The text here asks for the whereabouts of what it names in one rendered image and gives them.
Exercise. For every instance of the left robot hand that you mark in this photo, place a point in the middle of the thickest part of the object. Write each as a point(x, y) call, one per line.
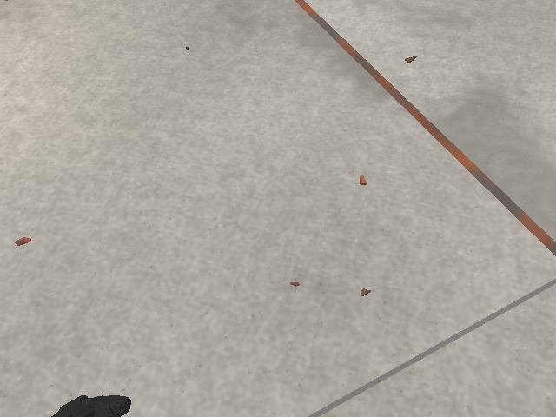
point(100, 406)

